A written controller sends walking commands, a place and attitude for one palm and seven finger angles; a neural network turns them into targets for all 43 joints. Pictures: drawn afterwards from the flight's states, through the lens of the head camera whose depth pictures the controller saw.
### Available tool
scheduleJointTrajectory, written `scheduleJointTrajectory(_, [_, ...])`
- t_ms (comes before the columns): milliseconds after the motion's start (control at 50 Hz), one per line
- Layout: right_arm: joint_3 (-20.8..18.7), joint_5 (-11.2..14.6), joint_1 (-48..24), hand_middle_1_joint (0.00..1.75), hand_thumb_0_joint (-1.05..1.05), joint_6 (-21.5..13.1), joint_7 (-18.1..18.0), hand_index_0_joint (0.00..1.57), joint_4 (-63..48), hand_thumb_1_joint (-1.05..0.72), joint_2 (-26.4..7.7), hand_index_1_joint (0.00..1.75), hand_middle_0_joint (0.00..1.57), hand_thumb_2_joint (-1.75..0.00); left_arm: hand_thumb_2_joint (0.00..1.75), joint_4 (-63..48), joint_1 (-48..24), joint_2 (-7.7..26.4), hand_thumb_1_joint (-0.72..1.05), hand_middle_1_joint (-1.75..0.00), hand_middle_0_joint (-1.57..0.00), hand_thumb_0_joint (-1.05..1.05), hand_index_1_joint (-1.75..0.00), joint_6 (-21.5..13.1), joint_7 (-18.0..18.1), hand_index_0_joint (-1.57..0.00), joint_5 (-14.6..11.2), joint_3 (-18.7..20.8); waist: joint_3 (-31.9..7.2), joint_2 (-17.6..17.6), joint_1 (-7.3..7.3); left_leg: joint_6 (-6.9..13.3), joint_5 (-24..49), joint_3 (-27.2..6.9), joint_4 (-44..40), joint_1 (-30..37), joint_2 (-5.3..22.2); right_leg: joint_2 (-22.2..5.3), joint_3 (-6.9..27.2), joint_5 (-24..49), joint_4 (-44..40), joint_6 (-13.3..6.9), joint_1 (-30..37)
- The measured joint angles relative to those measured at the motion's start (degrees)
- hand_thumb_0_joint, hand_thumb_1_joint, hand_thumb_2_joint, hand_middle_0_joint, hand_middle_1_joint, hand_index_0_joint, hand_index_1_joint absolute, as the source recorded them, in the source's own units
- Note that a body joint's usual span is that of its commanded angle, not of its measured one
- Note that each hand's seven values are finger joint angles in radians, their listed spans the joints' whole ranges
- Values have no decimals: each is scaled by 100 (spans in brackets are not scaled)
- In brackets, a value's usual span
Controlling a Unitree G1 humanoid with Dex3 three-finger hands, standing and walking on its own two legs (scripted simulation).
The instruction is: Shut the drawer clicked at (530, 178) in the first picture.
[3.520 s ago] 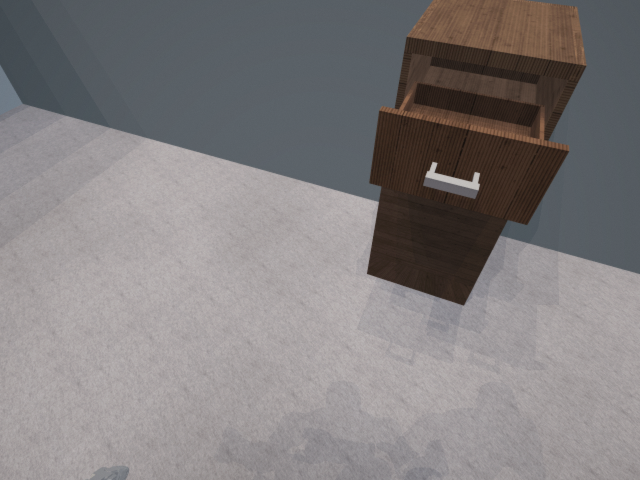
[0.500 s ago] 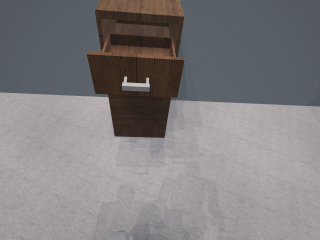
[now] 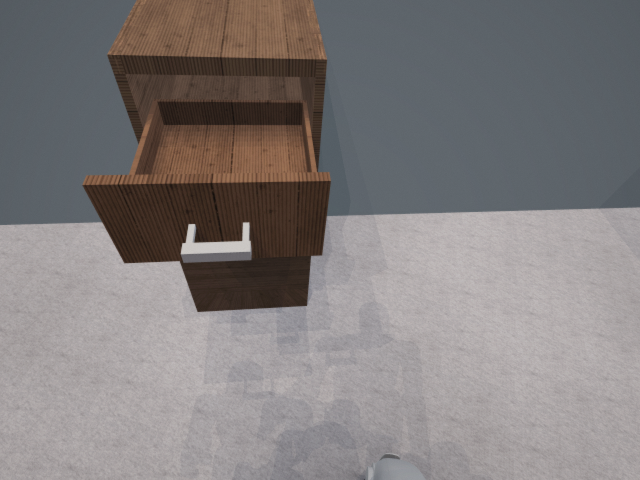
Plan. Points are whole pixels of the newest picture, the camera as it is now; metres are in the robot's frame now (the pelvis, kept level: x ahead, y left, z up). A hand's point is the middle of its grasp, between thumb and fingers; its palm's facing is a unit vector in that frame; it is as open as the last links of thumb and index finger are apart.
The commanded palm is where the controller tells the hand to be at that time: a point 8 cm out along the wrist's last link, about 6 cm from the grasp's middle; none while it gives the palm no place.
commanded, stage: take the last steps up to it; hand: left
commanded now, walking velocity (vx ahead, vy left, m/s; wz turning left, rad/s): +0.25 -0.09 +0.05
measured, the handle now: (218, 240) +0.45 +0.16 +0.01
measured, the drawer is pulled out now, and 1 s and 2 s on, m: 0.30 0.30 0.30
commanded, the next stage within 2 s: come to a stop and stand still in 0.24 s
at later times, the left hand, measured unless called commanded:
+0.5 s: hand out of the picture +0.13 +0.09 -0.20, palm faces +0.14 -0.98 -0.11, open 7.3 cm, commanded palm none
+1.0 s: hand out of the picture +0.10 +0.08 -0.17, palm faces +0.11 -0.96 -0.25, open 7.4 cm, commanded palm none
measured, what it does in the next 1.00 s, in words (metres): steps to the right: right foot, then left foot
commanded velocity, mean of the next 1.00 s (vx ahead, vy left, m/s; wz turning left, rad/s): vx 0.02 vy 0.02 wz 0.02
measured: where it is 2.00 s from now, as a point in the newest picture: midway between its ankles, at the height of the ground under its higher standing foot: outside the picture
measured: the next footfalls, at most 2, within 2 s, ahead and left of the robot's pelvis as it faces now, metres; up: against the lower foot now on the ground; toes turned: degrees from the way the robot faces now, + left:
right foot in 0.10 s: +0.18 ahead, -0.16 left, +0.00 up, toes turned -8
left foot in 0.48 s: +0.27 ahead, +0.05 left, +0.00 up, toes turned +10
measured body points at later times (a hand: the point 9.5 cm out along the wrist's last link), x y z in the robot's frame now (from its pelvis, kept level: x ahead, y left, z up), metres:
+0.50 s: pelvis +0.17 -0.05 -0.01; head +0.17 -0.03 +0.43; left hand +0.13 +0.15 -0.19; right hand +0.27 -0.28 -0.15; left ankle +0.23 +0.04 -0.75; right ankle +0.14 -0.15 -0.74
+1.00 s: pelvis +0.11 -0.11 -0.01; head +0.09 -0.13 +0.44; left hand +0.10 +0.13 -0.15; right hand +0.16 -0.35 -0.17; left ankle +0.16 +0.03 -0.70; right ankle +0.10 -0.22 -0.75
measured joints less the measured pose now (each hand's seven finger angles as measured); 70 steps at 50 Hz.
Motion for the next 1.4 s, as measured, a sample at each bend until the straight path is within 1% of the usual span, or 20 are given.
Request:
scheduleJointTrajectory(100, [-27, -8, 299, 30, 0, 75, 35, 21, 159, -91, -9, 30, 20, -90, 90, -82, -231, -50, 91, -30, -19, 1, -30, -221, -25, -19, -9, -36, 43, 159, -144, -272, -701, -108, 759, -13, 200, 259, -265, -62, -1245, -196, 798])
scheduleJointTrajectory(140, [-9, 43, 209, 30, 0, 195, 58, 21, 268, -91, -88, 30, 20, -90, 90, -94, -319, -148, 91, -30, -19, 1, -30, -393, 40, -19, -18, -36, 143, 342, -78, -78, -1213, -442, 2281, -563, 310, 376, -381, -155, -881, -336, 777])
scheduleJointTrajectory(180, [-26, 72, 57, 30, 0, 279, 52, 21, 286, -91, -167, 30, 20, -90, 90, -88, -300, -247, 91, -30, -19, 1, -30, -454, 92, -19, -46, -73, 179, 444, -42, 72, -1242, -727, 3763, -1207, 224, 440, -518, -409, -847, -411, 983])
scheduleJointTrajectory(220, [-59, 62, -108, 30, 0, 295, 43, 20, 233, -91, -221, 30, 20, -90, 90, -62, -195, -302, 92, -30, -20, 0, -30, -477, 195, -20, -101, -33, 118, 455, 11, 114, -889, -734, 4538, -1729, 195, 507, -626, -441, -1123, -411, 1289])
scheduleJointTrajectory(260, [-74, 44, -304, 30, 1, 288, 27, 20, 123, -91, -271, 30, 20, -90, 90, -40, -77, -256, 94, -30, -20, -1, -30, -507, 284, -20, -104, -20, 36, 452, 53, 87, -562, -676, 4700, -2130, 216, 592, -736, -404, -1451, -445, 1573])
scheduleJointTrajectory(360, [-101, 26, -888, 30, 0, 270, 23, 20, -214, -91, -368, 30, 19, -90, 90, 137, 312, -250, 94, -30, -20, -1, -30, -499, 329, -20, -40, -136, -99, 405, 149, -24, -277, -471, 3787, -2544, 232, 754, -846, -427, -1921, -495, 2028])
scheduleJointTrajectory(460, [25, 80, -1406, 30, 0, 205, -18, 20, -379, -92, -362, 30, 19, -90, 90, 372, 661, -425, 92, -30, -20, 0, -30, -366, 331, -19, -55, -275, -29, 371, 384, -92, 229, -482, 1871, -2026, 97, 850, -768, -686, -1813, -407, 2288])
scheduleJointTrajectory(480, [55, 92, -1465, 30, 0, 188, -26, 20, -398, -92, -349, 30, 19, -90, 90, 412, 735, -463, 92, -30, -20, 0, -30, -322, 336, -19, -71, -299, -21, 383, 424, -50, 720, -490, 1462, -1826, 85, 871, -751, -797, -1683, -372, 2308])
scheduleJointTrajectory(520, [105, 112, -1569, 30, 0, 171, -52, 20, -406, -92, -211, 30, 19, -90, 90, 472, 793, -448, 92, -30, -20, 0, -30, -189, 363, -19, -96, -314, 15, 171, 488, 227, 596, -392, 1339, -1625, -47, 723, -674, -1029, -1385, -286, 2303])
scheduleJointTrajectory(560, [164, 123, -1660, 30, 0, 196, -72, 20, -465, -92, -84, 30, 19, -90, 90, 426, 822, -429, 91, -30, -20, 0, -30, -78, 406, -19, -108, -311, 59, -16, 570, 367, 406, -260, 1265, -1508, -147, 605, -467, -1265, -1043, -180, 2182])
scheduleJointTrajectory(640, [201, 110, -1876, 30, 0, 273, -154, 20, -593, -91, 17, 30, 19, -90, 90, 284, 637, -407, 91, -30, -20, 1, -30, 76, 412, -20, -102, -261, 260, 23, 551, 426, 587, -197, 983, -1459, -178, 586, 17, -2150, 458, -88, 1522])
scheduleJointTrajectory(740, [93, 104, -2013, 30, -1, 374, -132, 21, -720, -92, -22, 30, 20, -90, 90, -8, 392, -209, 91, -30, -20, 1, -30, 145, 421, -20, -83, -96, 407, 153, 465, 374, 886, -210, 830, -1635, -95, 582, 399, -2040, 1577, -13, 890])
scheduleJointTrajectory(800, [28, 64, -1950, 30, -1, 436, -82, 21, -704, -92, -130, 30, 20, -90, 90, -139, 325, -74, 91, -30, -20, 1, -30, 171, 419, -19, -66, -28, 333, 212, 410, 293, 1009, -246, 845, -1773, -26, 514, 372, -1953, 1207, -25, 978])
scheduleJointTrajectory(880, [-66, 37, -1681, 30, -1, 533, -15, 21, -573, -91, -304, 30, 20, -90, 90, -214, 439, 12, 91, -30, -19, 1, -30, 43, 388, -19, -36, -48, 51, 273, 353, 145, 1011, -294, 1015, -1987, -6, 412, 179, -1533, -559, -118, 1738])
scheduleJointTrajectory(960, [-159, 52, -1239, 30, 0, 759, 70, 20, -393, -91, -507, 30, 20, -90, 90, -106, 697, -146, 91, -30, -19, 0, -30, 53, 361, -19, 26, -155, -257, 391, 383, -41, -291, -684, 2186, -2293, -173, 441, 103, -1049, -988, -195, 1886])
scheduleJointTrajectory(1020, [-180, 22, -937, 30, 0, 746, 134, 20, -287, -91, -613, 30, 19, -90, 90, -7, 895, -276, 91, -30, -19, 1, -30, 33, 330, -19, -5, -197, -420, 334, 394, -72, -81, -794, 3118, -2348, -277, 421, 192, -701, -1546, -207, 2026])
scheduleJointTrajectory(1080, [-180, 13, -655, 30, 0, 642, 151, 20, -258, -91, -693, 30, 19, -90, 90, 16, 929, -377, 91, -30, -20, 1, -30, -45, 293, -20, -20, -231, -376, 323, 330, -143, 97, -807, 3391, -2208, -275, 407, 158, -459, -1903, -217, 2098])
scheduleJointTrajectory(1220, [-99, 44, -395, 30, 0, 644, 98, 20, -85, -91, -682, 30, 19, -90, 90, -8, 840, -478, 90, -30, -20, 1, -30, -180, 301, -20, 9, -213, -116, 308, 447, -207, -454, -761, 2466, -1636, -196, 326, -60, -359, -1996, -157, 2037])
scheduleJointTrajectory(1320, [12, 102, -568, 30, 0, 404, 20, 20, -155, -91, -524, 30, 19, -90, 90, 204, 868, -404, 90, -30, -20, 1, -30, -78, 313, -20, -49, -187, -70, 255, 475, -60, 137, -766, 755, -884, -169, 329, -64, -576, -1493, 22, 1774])
scheduleJointTrajectory(1400, [140, 70, -745, 30, 0, 323, -59, 20, -135, -91, -175, 30, 19, -90, 90, 422, 805, -208, 90, -30, -20, 1, -30, 79, 343, -20, -68, -164, -132, -59, 461, 104, -25, -631, 798, -782, -326, 234, 110, -1011, -1198, -48, 1730])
